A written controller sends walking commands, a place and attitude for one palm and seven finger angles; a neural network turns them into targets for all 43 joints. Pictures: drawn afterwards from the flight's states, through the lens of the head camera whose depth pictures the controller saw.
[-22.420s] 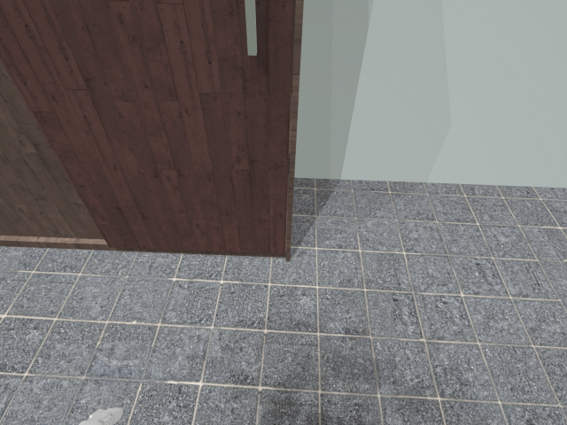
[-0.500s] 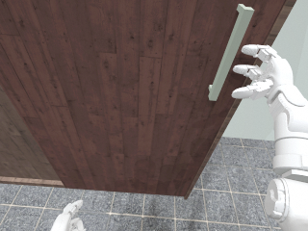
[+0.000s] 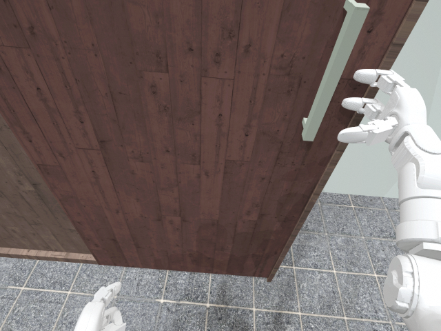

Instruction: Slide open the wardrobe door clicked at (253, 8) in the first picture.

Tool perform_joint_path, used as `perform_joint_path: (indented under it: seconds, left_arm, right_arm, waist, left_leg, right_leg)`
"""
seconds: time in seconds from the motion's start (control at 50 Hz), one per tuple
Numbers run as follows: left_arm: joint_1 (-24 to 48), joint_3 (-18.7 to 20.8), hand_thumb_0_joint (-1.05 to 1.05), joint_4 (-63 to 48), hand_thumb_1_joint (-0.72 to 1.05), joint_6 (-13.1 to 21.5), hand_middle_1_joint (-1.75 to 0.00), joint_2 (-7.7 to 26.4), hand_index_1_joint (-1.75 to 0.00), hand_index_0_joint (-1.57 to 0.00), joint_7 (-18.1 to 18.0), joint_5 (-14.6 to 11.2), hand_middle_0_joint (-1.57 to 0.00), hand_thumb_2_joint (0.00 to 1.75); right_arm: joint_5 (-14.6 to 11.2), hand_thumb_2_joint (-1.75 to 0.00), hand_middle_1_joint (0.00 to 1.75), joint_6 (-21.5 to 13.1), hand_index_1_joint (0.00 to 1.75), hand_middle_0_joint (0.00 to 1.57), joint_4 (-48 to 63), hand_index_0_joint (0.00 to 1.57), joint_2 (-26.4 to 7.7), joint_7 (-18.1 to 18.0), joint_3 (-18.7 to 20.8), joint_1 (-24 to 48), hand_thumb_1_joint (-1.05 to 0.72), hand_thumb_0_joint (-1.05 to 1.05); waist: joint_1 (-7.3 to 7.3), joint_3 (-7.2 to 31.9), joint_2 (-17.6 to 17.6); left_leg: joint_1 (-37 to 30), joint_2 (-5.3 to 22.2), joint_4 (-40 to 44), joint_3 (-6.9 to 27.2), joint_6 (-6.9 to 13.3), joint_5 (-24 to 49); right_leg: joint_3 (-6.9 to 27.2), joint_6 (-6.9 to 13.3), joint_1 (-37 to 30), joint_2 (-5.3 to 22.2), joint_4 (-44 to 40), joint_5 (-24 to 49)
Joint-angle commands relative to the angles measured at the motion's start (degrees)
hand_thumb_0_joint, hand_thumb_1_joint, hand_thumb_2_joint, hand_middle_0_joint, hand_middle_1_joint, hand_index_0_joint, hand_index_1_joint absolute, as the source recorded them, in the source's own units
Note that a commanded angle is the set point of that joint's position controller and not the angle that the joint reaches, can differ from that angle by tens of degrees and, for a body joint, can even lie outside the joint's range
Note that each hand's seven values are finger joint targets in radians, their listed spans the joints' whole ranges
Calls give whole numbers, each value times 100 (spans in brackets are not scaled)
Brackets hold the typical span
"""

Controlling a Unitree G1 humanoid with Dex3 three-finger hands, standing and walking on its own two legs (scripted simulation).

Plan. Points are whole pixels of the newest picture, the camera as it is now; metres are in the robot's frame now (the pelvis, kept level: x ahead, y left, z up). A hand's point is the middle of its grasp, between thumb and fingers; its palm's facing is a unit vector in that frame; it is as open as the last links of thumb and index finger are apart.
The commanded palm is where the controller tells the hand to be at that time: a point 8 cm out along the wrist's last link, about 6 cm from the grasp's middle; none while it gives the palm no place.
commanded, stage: move the hooked fingers beside the handle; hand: right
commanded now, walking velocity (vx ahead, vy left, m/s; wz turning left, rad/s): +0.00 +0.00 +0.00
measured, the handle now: (326, 78) +0.48 -0.13 +0.25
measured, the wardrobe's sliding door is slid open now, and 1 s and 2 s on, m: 0.00 0.00 0.00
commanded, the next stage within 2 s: none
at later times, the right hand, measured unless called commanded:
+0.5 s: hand (373, 105) +0.42 -0.19 +0.25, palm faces +0.05 +1.00 -0.04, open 14.0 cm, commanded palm +0.39 -0.24 +0.25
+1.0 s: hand (364, 98) +0.43 -0.18 +0.25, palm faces +0.02 +1.00 -0.03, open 14.0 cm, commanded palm +0.40 -0.24 +0.25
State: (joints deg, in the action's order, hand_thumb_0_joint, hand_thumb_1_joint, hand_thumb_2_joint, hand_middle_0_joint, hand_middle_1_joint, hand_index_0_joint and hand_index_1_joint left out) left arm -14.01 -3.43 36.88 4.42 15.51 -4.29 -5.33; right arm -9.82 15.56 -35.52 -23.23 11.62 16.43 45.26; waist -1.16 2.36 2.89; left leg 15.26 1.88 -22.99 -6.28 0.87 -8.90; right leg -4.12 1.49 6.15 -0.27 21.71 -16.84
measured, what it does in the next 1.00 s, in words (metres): stands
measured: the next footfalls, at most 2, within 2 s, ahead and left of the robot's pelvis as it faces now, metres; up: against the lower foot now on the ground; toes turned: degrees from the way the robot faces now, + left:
none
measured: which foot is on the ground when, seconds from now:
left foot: down 0.00-1.00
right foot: down 0.00-1.00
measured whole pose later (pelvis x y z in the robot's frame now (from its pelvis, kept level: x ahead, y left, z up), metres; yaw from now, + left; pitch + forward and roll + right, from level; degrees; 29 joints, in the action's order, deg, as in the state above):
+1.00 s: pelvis +0.00 +0.00 +0.00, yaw +0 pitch +1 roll +0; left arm -14.1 -4.1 36.9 3.6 14.8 -4.4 -5.4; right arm -9.5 16.1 -37.8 -24.7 11.8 17.0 48.7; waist -1.7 2.6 2.8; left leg 14.9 1.5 -22.2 -6.0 1.1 -8.3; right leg -4.3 1.3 5.8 -0.1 21.0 -16.4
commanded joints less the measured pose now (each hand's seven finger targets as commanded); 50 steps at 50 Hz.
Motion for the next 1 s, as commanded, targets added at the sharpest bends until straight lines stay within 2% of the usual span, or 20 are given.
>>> perform_joint_path:
  seconds: [0.0,0.04,0.06,0.08,0.14,0.22,0.24,0.32,0.4,0.46,0.52,0.56,0.64,0.68,0.72,0.78,0.84,0.86,0.96,0.98]
  left_arm:
    - [435,230,0,-921,90,360,-30,654,-30,-20,-93,55,-20,90]
    - [433,215,0,-852,90,385,-30,658,-30,-20,-101,32,-20,90]
    - [410,241,0,-832,90,371,-30,701,-30,-20,-101,20,-20,90]
    - [440,217,0,-797,90,368,-30,697,-30,-20,-107,-4,-20,90]
    - [362,229,0,-675,90,335,-30,751,-30,-20,-82,-41,-20,90]
    - [410,272,0,-781,90,292,-30,749,-30,-20,-31,-19,-20,90]
    - [416,275,0,-800,90,291,-30,750,-30,-20,-24,-11,-20,90]
    - [549,248,0,-934,90,299,-30,675,-30,-20,-30,35,-20,90]
    - [593,214,0,-951,90,284,-30,648,-30,-20,-57,51,-20,90]
    - [631,203,0,-929,90,275,-30,631,-30,-20,-57,12,-20,90]
    - [531,203,0,-807,90,251,-30,710,-30,-20,-88,-29,-20,90]
    - [526,216,0,-794,90,242,-30,737,-30,-20,-107,-42,-20,90]
    - [558,230,0,-860,90,327,-30,698,-30,-20,-85,-20,-20,90]
    - [614,205,0,-879,90,335,-30,658,-30,-20,-77,-13,-20,90]
    - [564,199,0,-797,90,367,-30,648,-30,-20,-86,11,-20,90]
    - [576,190,0,-774,90,325,-30,664,-30,-20,-88,37,-20,90]
    - [507,168,0,-734,90,269,-30,660,-30,-20,-88,38,-20,90]
    - [461,206,0,-724,90,225,-30,704,-30,-20,-86,39,-20,90]
    - [401,246,0,-875,90,169,-30,733,-30,-20,-84,-1,-20,90]
    - [425,237,0,-924,90,203,-30,704,-30,-20,-74,1,-20,90]
  right_arm:
    - [-40,-30,120,-814,120,30,2209,30,-1874,-79,543,3495,50,0]
    - [-104,-30,120,-688,120,30,1904,30,-1527,8,317,3396,50,0]
    - [-93,-30,120,-605,120,30,1770,30,-1645,43,387,3258,50,0]
    - [-107,-30,120,-477,120,30,1565,30,-1363,91,180,3219,50,0]
    - [-155,-30,120,-78,120,30,758,30,-1029,160,-1,2683,50,0]
    - [-202,-30,120,-36,120,30,1028,30,-864,132,-42,2519,50,0]
    - [-215,-30,120,-111,120,30,1188,30,-1112,82,174,2551,50,0]
    - [-214,-30,120,-489,120,30,2185,30,-1545,-66,522,2947,50,0]
    - [-53,-30,120,-526,120,30,2333,30,-1999,-185,829,2865,50,0]
    - [-13,-30,120,-326,120,30,2139,30,-1389,-73,245,2862,50,0]
    - [-131,-30,120,16,120,30,1246,30,-1138,121,91,2537,50,0]
    - [-192,-30,120,112,120,30,1013,30,-866,247,-159,2589,50,0]
    - [-273,-30,120,-134,120,30,1611,30,-974,216,-62,2997,50,0]
    - [-293,-30,120,-325,120,30,1894,30,-988,127,-61,3227,50,0]
    - [-274,-30,120,-433,120,30,1875,30,-1087,-14,31,3505,50,0]
    - [-168,-30,120,-440,120,30,1716,30,-1541,-196,438,3345,50,0]
    - [-31,-30,120,-291,120,30,1187,30,-1502,-268,382,3183,50,0]
    - [24,-30,120,-250,120,30,955,30,-1779,-286,597,2918,50,0]
    - [61,-30,120,-325,120,30,931,30,-1657,-8,386,2848,50,0]
    - [22,-30,120,-395,120,30,1181,30,-1473,71,254,2880,50,0]
  waist:
    - [57,2309,130]
    - [-8,2011,165]
    - [21,1936,142]
    - [-20,1700,225]
    - [-24,1186,-76]
    - [25,1454,-383]
    - [63,1556,-571]
    - [139,2072,-449]
    - [196,1956,-141]
    - [82,1636,271]
    - [-13,1218,-203]
    - [-82,1146,-259]
    - [-46,1749,-238]
    - [-36,1811,-76]
    - [-56,1777,-138]
    - [74,1765,-214]
    - [72,1484,-187]
    - [135,1484,-405]
    - [71,1677,-358]
    - [53,1755,-124]
  left_leg:
    - [-1776,39,-83,454,168,2005]
    - [-1586,19,-36,412,174,1893]
    - [-1548,18,15,400,187,1773]
    - [-1413,13,35,388,191,1704]
    - [-1051,-3,83,314,189,1369]
    - [-1135,0,-6,302,184,1493]
    - [-1243,-3,-7,322,175,1516]
    - [-1693,12,-71,407,149,1856]
    - [-1812,27,-31,439,151,1876]
    - [-1487,23,49,401,193,1677]
    - [-1200,-13,124,351,173,1364]
    - [-1016,-10,149,325,176,1151]
    - [-1186,-2,29,350,183,1392]
    - [-1219,-3,36,370,184,1383]
    - [-1199,-16,37,362,183,1364]
    - [-1414,-5,39,386,177,1386]
    - [-1396,24,57,387,168,1318]
    - [-1482,22,85,398,162,1315]
    - [-1604,40,52,439,166,1586]
    - [-1571,36,38,440,172,1692]
  right_leg:
    - [467,-15,-162,100,-182,2436]
    - [463,-43,-112,101,-200,2321]
    - [469,-45,-103,121,-228,2268]
    - [445,-43,-41,113,-256,2163]
    - [462,-55,244,115,-296,1779]
    - [473,-34,198,114,-247,1942]
    - [485,-22,213,114,-232,1935]
    - [445,8,48,81,-216,2189]
    - [411,0,88,87,-276,2223]
    - [404,-34,-12,94,-293,2130]
    - [439,-6,231,95,-319,1681]
    - [458,-6,211,84,-313,1503]
    - [515,-4,3,54,-184,1800]
    - [519,-14,-81,54,-184,1864]
    - [566,-31,-65,59,-193,1869]
    - [534,-26,67,62,-275,1894]
    - [472,-26,337,60,-347,1709]
    - [462,-8,389,86,-357,1709]
    - [386,33,329,108,-324,1839]
    - [373,28,211,105,-307,1960]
